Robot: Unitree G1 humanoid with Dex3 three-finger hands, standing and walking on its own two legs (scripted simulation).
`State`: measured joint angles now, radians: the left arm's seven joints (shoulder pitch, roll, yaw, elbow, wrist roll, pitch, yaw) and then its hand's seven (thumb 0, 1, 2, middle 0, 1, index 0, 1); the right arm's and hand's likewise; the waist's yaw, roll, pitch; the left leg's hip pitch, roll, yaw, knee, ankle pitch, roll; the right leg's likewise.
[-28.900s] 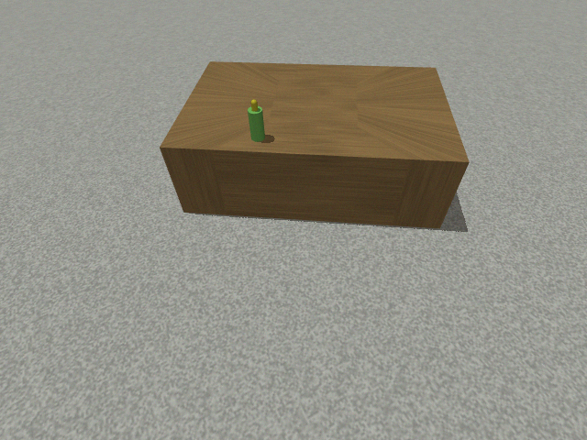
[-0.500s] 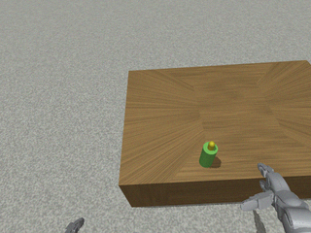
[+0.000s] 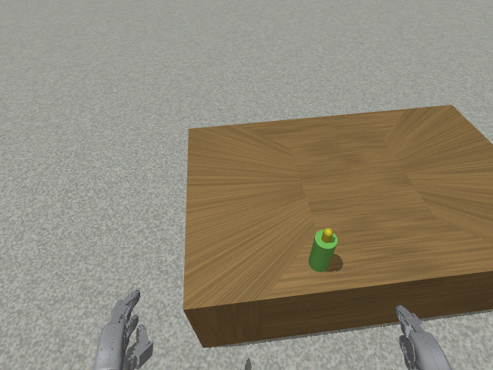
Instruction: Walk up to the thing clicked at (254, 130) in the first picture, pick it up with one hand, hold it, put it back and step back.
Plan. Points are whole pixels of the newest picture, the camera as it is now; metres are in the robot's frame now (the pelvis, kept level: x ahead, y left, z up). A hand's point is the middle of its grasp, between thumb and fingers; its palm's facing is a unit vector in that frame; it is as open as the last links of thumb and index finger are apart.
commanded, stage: home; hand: right
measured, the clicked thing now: (323, 247) +0.47 -0.17 -0.24
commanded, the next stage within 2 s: stand in 1.74 s
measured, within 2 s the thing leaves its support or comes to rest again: neither
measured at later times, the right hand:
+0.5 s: hand out of the picture +0.16 -0.19 -0.05, palm faces +0.01 +0.98 -0.18, open 17.7 cm
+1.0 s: hand (392, 367) +0.16 -0.19 -0.05, palm faces +0.02 +0.98 -0.20, open 17.7 cm
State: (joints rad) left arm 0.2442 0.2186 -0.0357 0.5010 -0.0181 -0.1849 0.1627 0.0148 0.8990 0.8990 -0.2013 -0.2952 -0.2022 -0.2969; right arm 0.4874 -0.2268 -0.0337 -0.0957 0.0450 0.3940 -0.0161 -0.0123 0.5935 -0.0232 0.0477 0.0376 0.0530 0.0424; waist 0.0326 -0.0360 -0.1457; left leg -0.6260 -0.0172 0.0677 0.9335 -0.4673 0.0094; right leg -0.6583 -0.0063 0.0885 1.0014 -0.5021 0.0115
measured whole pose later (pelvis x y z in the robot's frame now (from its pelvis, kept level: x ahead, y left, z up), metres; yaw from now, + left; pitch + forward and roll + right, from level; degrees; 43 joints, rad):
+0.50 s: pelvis -0.01 -0.02 +0.00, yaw +1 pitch +9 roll +3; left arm 0.30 0.21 -0.04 0.52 -0.02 -0.23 0.17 0.02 0.90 0.90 -0.20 -0.30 -0.20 -0.30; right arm 0.50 -0.22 -0.03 -0.12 0.05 0.44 -0.01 -0.01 0.60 -0.01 0.04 0.03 0.05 0.04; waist 0.05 -0.04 -0.16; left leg -0.66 -0.02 0.04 0.94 -0.45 -0.01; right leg -0.69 -0.01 0.06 1.03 -0.50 -0.01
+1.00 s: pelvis +0.00 -0.02 +0.00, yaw +1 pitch +10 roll +3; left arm 0.30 0.21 -0.05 0.52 -0.01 -0.24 0.18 0.02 0.90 0.90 -0.20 -0.30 -0.20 -0.30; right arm 0.51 -0.23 -0.03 -0.15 0.05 0.47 -0.01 -0.01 0.59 -0.02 0.05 0.04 0.05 0.04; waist 0.04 -0.04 -0.17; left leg -0.66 -0.02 0.05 0.94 -0.46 -0.01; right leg -0.70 -0.01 0.07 1.03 -0.51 -0.01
